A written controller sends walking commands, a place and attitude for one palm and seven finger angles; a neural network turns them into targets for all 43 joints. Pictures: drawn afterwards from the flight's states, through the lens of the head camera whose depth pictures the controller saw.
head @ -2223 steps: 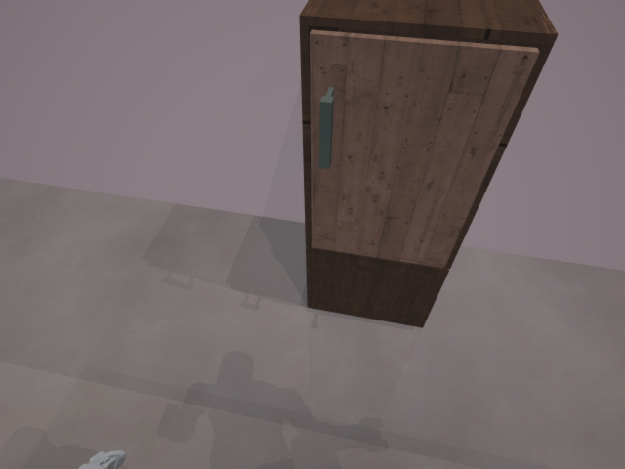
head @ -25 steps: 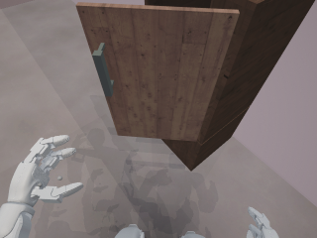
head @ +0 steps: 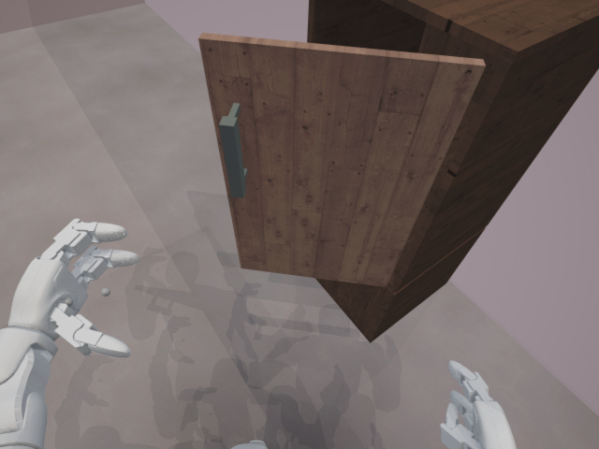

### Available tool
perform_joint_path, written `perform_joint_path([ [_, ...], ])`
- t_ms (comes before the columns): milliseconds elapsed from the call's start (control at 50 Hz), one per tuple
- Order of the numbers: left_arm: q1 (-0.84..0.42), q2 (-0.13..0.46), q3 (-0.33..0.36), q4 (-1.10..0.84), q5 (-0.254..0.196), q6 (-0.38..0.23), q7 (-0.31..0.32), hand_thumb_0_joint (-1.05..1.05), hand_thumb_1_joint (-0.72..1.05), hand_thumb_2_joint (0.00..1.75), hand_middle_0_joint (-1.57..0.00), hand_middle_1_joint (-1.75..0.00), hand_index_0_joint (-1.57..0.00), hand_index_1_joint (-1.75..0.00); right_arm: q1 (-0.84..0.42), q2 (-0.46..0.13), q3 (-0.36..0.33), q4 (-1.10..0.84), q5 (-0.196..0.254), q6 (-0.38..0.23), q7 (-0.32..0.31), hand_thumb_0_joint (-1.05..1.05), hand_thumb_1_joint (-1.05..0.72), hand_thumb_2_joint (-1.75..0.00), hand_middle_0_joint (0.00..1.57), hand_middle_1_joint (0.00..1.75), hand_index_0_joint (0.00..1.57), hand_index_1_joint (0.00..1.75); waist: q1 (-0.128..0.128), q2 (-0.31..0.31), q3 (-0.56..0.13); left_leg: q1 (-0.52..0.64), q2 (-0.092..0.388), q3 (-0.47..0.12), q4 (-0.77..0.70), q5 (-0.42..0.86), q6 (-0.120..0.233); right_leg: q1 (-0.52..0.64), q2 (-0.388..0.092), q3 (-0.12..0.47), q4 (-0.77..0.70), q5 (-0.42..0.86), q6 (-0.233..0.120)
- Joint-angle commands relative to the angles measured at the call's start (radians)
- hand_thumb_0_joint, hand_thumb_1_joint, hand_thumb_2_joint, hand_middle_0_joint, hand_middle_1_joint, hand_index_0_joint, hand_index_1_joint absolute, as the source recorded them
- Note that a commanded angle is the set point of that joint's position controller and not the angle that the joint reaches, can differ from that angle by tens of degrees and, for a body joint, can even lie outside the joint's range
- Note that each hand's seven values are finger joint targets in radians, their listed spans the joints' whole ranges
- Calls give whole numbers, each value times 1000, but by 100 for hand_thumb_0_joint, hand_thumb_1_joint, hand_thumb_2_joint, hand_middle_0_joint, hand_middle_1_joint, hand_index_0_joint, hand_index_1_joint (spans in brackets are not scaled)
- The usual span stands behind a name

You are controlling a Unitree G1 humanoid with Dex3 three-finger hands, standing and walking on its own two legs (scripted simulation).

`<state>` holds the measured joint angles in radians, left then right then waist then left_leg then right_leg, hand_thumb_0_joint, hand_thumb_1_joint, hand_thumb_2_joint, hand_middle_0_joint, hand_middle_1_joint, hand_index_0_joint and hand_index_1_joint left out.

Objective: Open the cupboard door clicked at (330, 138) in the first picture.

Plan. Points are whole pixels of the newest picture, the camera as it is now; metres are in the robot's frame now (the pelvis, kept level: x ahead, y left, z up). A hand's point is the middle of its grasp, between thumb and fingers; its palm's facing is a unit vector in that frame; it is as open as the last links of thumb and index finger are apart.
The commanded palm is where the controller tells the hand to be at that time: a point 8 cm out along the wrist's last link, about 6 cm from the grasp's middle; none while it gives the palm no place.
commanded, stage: raise the hand with hooked fingers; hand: left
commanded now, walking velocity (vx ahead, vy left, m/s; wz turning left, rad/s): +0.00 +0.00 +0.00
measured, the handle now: (237, 152) +0.54 +0.16 +0.07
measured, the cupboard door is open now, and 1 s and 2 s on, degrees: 46 46 46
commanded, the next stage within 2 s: move the hooked fingers beside the handle in 0.68 s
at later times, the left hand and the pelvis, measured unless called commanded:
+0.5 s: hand (104, 267) +0.30 +0.27 +0.09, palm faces -0.01 -1.00 -0.03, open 14.0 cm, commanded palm +0.27 +0.31 +0.10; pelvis +0.00 +0.00 +0.01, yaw -1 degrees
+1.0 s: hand (122, 253) +0.32 +0.25 +0.09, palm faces +0.00 -1.00 -0.02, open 14.0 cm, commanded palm +0.30 +0.30 +0.10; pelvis +0.00 -0.02 +0.01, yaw +0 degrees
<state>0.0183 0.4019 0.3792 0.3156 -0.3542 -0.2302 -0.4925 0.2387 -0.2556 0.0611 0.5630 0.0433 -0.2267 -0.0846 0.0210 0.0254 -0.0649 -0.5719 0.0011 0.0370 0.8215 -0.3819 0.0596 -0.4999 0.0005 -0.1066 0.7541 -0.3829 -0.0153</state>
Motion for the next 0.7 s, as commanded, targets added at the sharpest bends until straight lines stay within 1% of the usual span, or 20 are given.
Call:
perform_joint_path([
  [0,-240,257,117,-177,-33,-49,-20,0,-50,30,-30,-120,-30,-120,-18,-167,-70,-121,11,-46,-18,0,-90,-90,20,30,20,30,-21,73,-222,236,16,-110,-163,261,-49,28,26,39,-96,195,-19],
  [20,-252,277,128,-153,-33,-43,-27,0,-50,30,-30,-120,-30,-120,-14,-171,-68,-116,9,-45,-19,0,-90,-90,20,30,20,30,-18,64,-214,232,15,-108,-163,265,-48,37,29,42,-101,202,-23],
  [80,-292,280,122,-115,-30,-30,-43,0,-50,30,-30,-120,-30,-120,-12,-173,-66,-114,14,-42,-22,0,-90,-90,20,30,20,30,-22,81,-209,246,17,-115,-181,254,-50,31,27,38,-111,185,-22],
  [140,-337,317,139,-118,-27,-23,-50,0,-50,30,-30,-120,-30,-120,-6,-175,-66,-112,13,-42,-23,0,-90,-90,20,30,20,30,-19,106,-224,275,15,-118,-193,272,-50,49,27,40,-123,193,-26],
  [160,-343,324,143,-114,-26,-22,-52,0,-50,30,-30,-120,-30,-120,-2,-176,-68,-112,14,-42,-24,0,-90,-90,20,30,20,30,-21,98,-230,284,18,-120,-197,270,-50,48,27,39,-128,189,-23],
  [200,-296,295,132,-73,-31,-15,-58,0,-50,30,-30,-120,-30,-120,1,-177,-69,-115,14,-44,-21,0,-90,-90,20,30,20,30,-17,67,-222,274,18,-122,-201,274,-50,47,26,35,-129,192,-21],
  [220,-283,296,134,-55,-33,-11,-63,0,-50,30,-30,-120,-30,-120,5,-180,-70,-114,13,-43,-19,0,-90,-90,20,30,20,30,-14,39,-211,263,15,-118,-197,275,-47,56,30,38,-133,201,-24],
  [260,-289,292,132,-59,-36,-11,-65,0,-50,30,-30,-120,-30,-120,3,-183,-73,-118,15,-43,-15,0,-90,-90,20,30,20,30,-13,47,-211,258,14,-116,-202,273,-48,55,27,37,-131,203,-22],
  [280,-287,290,128,-65,-34,-11,-64,0,-50,30,-30,-120,-30,-120,2,-182,-74,-119,15,-44,-13,0,-90,-90,20,30,20,30,-13,69,-213,265,13,-110,-199,279,-47,50,26,39,-131,206,-22],
  [320,-299,316,143,-95,-28,-19,-53,0,-50,30,-30,-120,-30,-120,8,-183,-76,-117,12,-44,-9,0,-90,-90,20,30,20,30,-8,89,-212,272,13,-111,-198,287,-50,56,27,43,-133,208,-26],
  [360,-294,327,159,-109,-25,-27,-42,0,-50,30,-30,-120,-30,-120,13,-181,-77,-120,10,-44,-9,0,-90,-90,20,30,20,30,-10,78,-242,283,13,-108,-200,291,-46,62,27,44,-134,215,-21],
  [440,-302,318,163,-103,-30,-43,-32,0,-50,30,-30,-120,-30,-120,12,-179,-77,-110,9,-42,-12,0,-90,-90,20,30,20,30,-18,55,-214,261,10,-96,-198,278,-40,69,28,49,-139,223,-20],
  [460,-305,314,158,-104,-30,-46,-33,0,-50,30,-30,-120,-30,-120,12,-179,-77,-109,9,-43,-13,0,-90,-90,20,30,20,30,-19,68,-228,264,9,-93,-195,276,-38,72,26,52,-140,224,-18],
  [480,-309,303,147,-95,-28,-45,-35,0,-50,30,-30,-120,-30,-120,9,-177,-75,-107,11,-43,-15,0,-90,-90,20,30,20,30,-22,88,-212,261,9,-90,-195,261,-39,62,25,52,-142,214,-18],
  [520,-319,313,146,-95,-26,-46,-38,0,-50,30,-30,-120,-30,-120,8,-178,-76,-103,10,-42,-17,0,-90,-90,20,30,20,30,-25,73,-206,254,8,-86,-192,245,-35,69,23,59,-148,209,-19],
  [540,-326,310,144,-105,-26,-48,-40,0,-50,30,-30,-120,-30,-120,7,-176,-75,-104,12,-42,-18,0,-90,-90,20,30,20,30,-26,81,-222,261,7,-85,-191,260,-33,75,24,60,-147,224,-19],
  [560,-309,311,148,-87,-24,-46,-42,0,-50,30,-30,-120,-30,-120,9,-177,-75,-105,11,-43,-19,0,-90,-90,20,30,20,30,-23,65,-228,260,7,-86,-189,271,-33,82,24,58,-144,234,-18],
  [600,-309,300,139,-89,-29,-45,-46,0,-50,30,-30,-120,-30,-120,1,-174,-75,-105,14,-43,-20,0,-90,-90,20,30,20,30,-27,69,-220,253,5,-82,-186,256,-31,75,21,61,-148,227,-15],
  [620,-316,314,147,-91,-31,-47,-45,0,-50,30,-30,-120,-30,-120,2,-176,-73,-101,11,-43,-20,0,-90,-90,20,30,20,30,-23,63,-216,247,4,-79,-181,270,-30,91,21,67,-148,245,-18],
  [680,-307,310,153,-84,-34,-47,-47,0,-50,30,-30,-120,-30,-120,-2,-173,-73,-105,12,-43,-21,0,-90,-90,20,30,20,30,-20,68,-236,246,1,-73,-177,279,-29,98,19,69,-145,264,-13],
])
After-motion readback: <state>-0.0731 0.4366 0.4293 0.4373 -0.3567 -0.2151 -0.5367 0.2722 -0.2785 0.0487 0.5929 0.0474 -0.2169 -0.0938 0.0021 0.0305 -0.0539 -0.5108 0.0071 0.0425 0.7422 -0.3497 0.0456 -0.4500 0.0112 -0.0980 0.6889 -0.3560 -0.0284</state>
